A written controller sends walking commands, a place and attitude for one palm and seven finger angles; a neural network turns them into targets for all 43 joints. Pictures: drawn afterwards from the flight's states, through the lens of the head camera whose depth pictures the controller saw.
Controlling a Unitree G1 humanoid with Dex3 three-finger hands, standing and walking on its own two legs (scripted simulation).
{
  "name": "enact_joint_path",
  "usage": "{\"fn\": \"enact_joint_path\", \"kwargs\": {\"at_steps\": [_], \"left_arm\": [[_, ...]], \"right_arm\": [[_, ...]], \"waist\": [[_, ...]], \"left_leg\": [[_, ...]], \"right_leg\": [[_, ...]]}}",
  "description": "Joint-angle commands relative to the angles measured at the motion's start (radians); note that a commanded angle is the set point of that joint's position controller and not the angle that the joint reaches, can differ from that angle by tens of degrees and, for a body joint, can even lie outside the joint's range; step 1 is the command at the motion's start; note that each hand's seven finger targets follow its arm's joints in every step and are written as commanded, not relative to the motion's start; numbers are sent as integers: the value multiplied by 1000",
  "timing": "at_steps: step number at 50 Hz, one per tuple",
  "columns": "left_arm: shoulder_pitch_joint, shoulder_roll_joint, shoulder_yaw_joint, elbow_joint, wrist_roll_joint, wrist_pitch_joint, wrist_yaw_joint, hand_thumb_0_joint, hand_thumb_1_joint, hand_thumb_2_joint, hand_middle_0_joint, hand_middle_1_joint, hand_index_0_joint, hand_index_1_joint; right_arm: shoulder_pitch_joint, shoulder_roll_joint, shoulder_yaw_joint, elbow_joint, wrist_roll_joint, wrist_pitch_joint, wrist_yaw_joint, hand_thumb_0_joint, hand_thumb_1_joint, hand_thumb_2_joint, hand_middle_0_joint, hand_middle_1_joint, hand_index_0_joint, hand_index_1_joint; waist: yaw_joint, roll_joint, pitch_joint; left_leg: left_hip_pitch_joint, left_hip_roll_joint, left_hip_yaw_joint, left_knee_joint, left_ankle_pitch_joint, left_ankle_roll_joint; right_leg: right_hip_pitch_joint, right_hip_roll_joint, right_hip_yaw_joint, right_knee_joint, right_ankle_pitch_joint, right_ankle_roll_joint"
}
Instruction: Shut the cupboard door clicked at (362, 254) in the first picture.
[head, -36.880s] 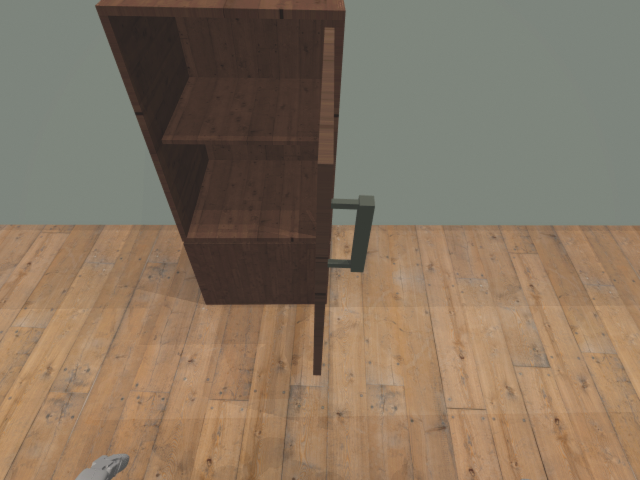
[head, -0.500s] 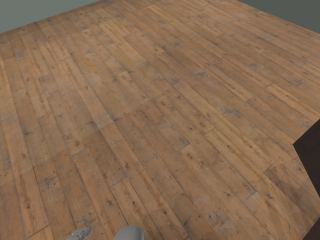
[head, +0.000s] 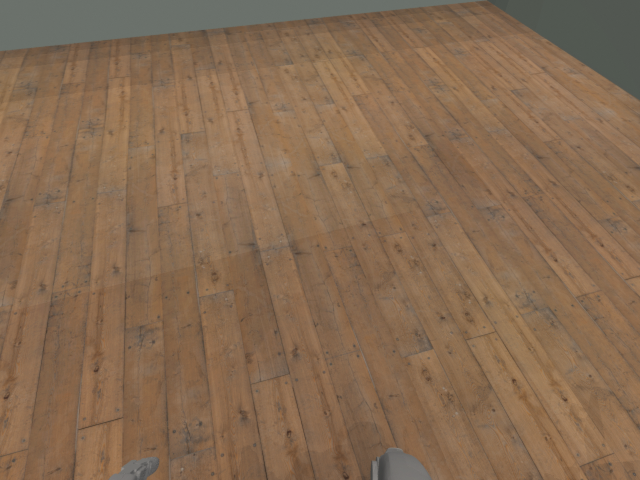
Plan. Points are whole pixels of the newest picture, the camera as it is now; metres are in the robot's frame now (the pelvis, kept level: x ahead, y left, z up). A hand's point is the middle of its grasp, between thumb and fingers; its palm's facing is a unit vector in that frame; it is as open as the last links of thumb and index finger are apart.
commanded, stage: walk to a spot facing it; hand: left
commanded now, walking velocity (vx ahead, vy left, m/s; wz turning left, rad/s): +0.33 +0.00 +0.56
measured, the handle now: out of the picture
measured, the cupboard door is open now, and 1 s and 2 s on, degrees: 55 55 55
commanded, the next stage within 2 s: turn to face it in 0.70 s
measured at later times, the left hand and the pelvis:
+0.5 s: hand out of the picture +0.11 +0.14 -0.18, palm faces +0.36 -0.91 -0.21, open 7.3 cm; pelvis +0.16 -0.04 +0.00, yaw +20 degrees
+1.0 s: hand (155, 419) +0.23 +0.25 -0.16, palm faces +0.49 -0.84 -0.22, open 7.4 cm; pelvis +0.23 +0.03 +0.00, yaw +29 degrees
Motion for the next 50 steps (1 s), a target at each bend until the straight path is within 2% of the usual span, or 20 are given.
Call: {"fn": "enact_joint_path", "kwargs": {"at_steps": [1, 3, 5, 6, 7, 8, 9, 10, 12, 15, 20, 25, 28, 29, 30, 31, 32, 36, 39, 50], "left_arm": [[-138, 60, 1, -128, -10, -44, -9, 0, 900, 900, -200, -300, -200, -300], [-87, 64, 7, -113, -12, -48, -8, 0, 900, 900, -200, -300, -200, -300], [83, 92, 22, -61, -9, -60, -2, 0, 900, 900, -200, -300, -200, -300], [233, 166, 39, -20, 0, -75, 7, 0, 900, 900, -200, -300, -200, -300], [338, 273, 64, -2, 11, -82, 20, 0, 900, 900, -200, -300, -200, -300], [284, 249, 50, -13, -5, -70, 29, 0, 900, 900, -200, -300, -200, -300], [185, 198, 39, -40, -5, -72, 31, 0, 900, 900, -200, -300, -200, -300], [121, 162, 30, -49, -2, -75, 34, 0, 900, 900, -200, -300, -200, -300], [55, 76, 7, -58, -4, -80, 37, 0, 900, 900, -200, -300, -200, -300], [109, 51, -1, -28, -5, -96, 39, 0, 900, 900, -200, -300, -200, -300], [173, 50, -2, 9, -3, -96, 51, 0, 900, 900, -200, -300, -200, -300], [195, 113, 12, 17, 2, -80, 53, 0, 900, 900, -200, -300, -200, -300], [165, 161, 28, -2, -7, -70, 48, 0, 900, 900, -200, -300, -200, -300], [172, 139, 24, -22, -15, -63, 45, 0, 900, 900, -200, -300, -200, -300], [168, 68, 4, -63, -27, -53, 42, 0, 900, 900, -200, -300, -200, -300], [96, 103, -4, -95, -18, -34, 54, 0, 900, 900, -200, -300, -200, -300], [81, 91, 3, -107, -18, -30, 59, 0, 900, 900, -200, -300, -200, -300], [100, 81, 19, -59, -5, -3, 43, 0, 900, 900, -200, -300, -200, -300], [113, 72, 23, -55, -2, 5, 39, 0, 900, 900, -200, -300, -200, -300], [62, 6, -29, -5, -3, 10, 37, 0, 900, 900, -200, -300, -200, -300]], "right_arm": [[12, -215, -65, -42, -9, -23, -10, 0, -900, -900, 200, 300, 200, 300], [-25, -222, -69, -43, -10, -21, -10, 0, -900, -900, 200, 300, 200, 300], [-65, -214, -69, -47, -3, -19, -9, 0, -900, -900, 200, 300, 200, 300], [-69, -178, -64, -55, 8, -26, 0, 0, -900, -900, 200, 300, 200, 300], [-19, -91, -49, -77, 16, -32, 1, 0, -900, -900, 200, 300, 200, 300], [-37, -130, -60, -86, 7, -22, 2, 0, -900, -900, 200, 300, 200, 300], [-31, -132, -62, -79, -2, -19, 10, 0, -900, -900, 200, 300, 200, 300], [-27, -117, -59, -62, -5, -15, 11, 0, -900, -900, 200, 300, 200, 300], [-55, -108, -59, -35, -9, 5, 25, 0, -900, -900, 200, 300, 200, 300], [-66, -66, -50, -34, -3, 25, 35, 0, -900, -900, 200, 300, 200, 300], [-161, -43, -36, -81, -4, 41, 40, 0, -900, -900, 200, 300, 200, 300], [-261, -57, -19, -139, -2, 29, 46, 0, -900, -900, 200, 300, 200, 300], [-103, -133, -40, -116, -7, 19, 40, 0, -900, -900, 200, 300, 200, 300], [-13, -223, -62, -103, -14, 12, 33, 0, -900, -900, 200, 300, 200, 300], [69, -342, -90, -92, -9, 7, 19, 0, -900, -900, 200, 300, 200, 300], [95, -359, -85, -76, 9, 20, 7, 0, -900, -900, 200, 300, 200, 300], [29, -329, -78, -93, 4, 20, -2, 0, -900, -900, 200, 300, 200, 300], [-171, -232, -51, -155, -3, 21, -18, 0, -900, -900, 200, 300, 200, 300], [-177, -222, -53, -155, -3, 17, -13, 0, -900, -900, 200, 300, 200, 300], [-101, -134, -28, -31, -6, 2, -34, 0, -900, -900, 200, 300, 200, 300]], "waist": [[-14, 163, 36], [16, 172, 20], [96, 101, -25], [164, -62, -104], [184, -396, -224], [142, -326, -142], [94, -242, -56], [62, -279, -53], [21, -170, -6], [10, -101, -22], [18, -100, -37], [48, -119, -44], [-36, -81, -144], [-77, 90, -227], [-105, 360, -302], [-116, 211, -317], [-78, 129, -232], [7, 136, -130], [22, 102, -130], [23, 154, -78]], "left_leg": [[-12, 230, -221, -130, 144, 153], [-82, 229, -222, -94, 161, 137], [-247, 168, -182, 57, 105, 94], [-392, 82, -116, 277, 20, 54], [-533, -61, 5, 647, -299, -2], [-564, -1, -28, 837, -297, 8], [-583, 48, -36, 891, -191, 9], [-571, 72, -29, 947, -107, 0], [-496, 127, -6, 926, 6, -21], [-516, 108, 36, 867, 51, -47], [-563, 114, 99, 675, 42, -66], [-470, 89, 174, 357, 0, -40], [-138, 23, 191, 160, 147, -12], [106, 148, 26, 125, 458, 42], [250, 445, -376, 94, 953, 196], [224, 472, -374, 78, 929, 240], [124, 444, -304, 49, 727, 234], [-112, 294, -232, -47, 332, 139], [-137, 255, -223, -87, 177, 117], [-107, 275, -109, -106, 217, 129]], "right_leg": [[0, 30, -37, -213, 5, -3], [144, 53, -45, -289, 26, -15], [452, 75, -51, -402, 82, -30], [690, -31, 71, -517, -29, -58], [819, -349, 455, -667, -209, -134], [651, -396, 546, -768, -370, -155], [537, -363, 486, -795, -453, -165], [457, -338, 445, -800, -444, -153], [326, -263, 145, -769, -186, -131], [383, -225, -47, -710, 225, -143], [525, -231, -182, -640, 607, -158], [598, -278, -213, -528, 717, -171], [497, -256, -272, -240, 700, -124], [294, -179, -286, -15, 377, -68], [16, -1, -213, 265, -432, -5], [0, -2, -53, 351, -440, -27], [-9, -23, -40, 330, -396, -29], [29, -29, 18, 277, -169, -4], [33, -12, 22, 230, -92, 3], [208, 61, -3, -209, -113, -33]]}}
